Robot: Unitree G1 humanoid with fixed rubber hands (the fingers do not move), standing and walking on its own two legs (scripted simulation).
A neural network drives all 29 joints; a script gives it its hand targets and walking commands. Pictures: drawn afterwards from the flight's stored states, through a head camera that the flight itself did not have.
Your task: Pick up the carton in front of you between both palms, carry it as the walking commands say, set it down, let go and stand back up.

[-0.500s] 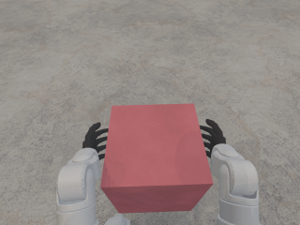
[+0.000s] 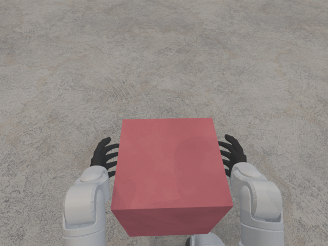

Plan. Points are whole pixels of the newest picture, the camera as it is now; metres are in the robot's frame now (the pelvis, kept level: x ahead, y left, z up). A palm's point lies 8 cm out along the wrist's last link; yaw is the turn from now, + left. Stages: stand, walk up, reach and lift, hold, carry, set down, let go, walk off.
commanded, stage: carry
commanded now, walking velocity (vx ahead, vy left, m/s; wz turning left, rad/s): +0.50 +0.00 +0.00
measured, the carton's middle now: (168, 180) +0.27 +0.00 -0.01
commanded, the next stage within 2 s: none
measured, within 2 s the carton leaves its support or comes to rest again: neither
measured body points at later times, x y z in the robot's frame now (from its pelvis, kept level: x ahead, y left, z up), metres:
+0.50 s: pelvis +0.34 -0.03 +0.00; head +0.36 -0.04 +0.45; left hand +0.62 +0.13 +0.09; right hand +0.63 -0.17 +0.08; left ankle +0.45 +0.13 -0.70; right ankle +0.26 -0.11 -0.75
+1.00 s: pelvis +0.69 +0.02 +0.00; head +0.71 +0.04 +0.45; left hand +0.96 +0.17 +0.06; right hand +0.96 -0.13 +0.07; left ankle +0.59 +0.10 -0.75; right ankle +0.81 -0.13 -0.71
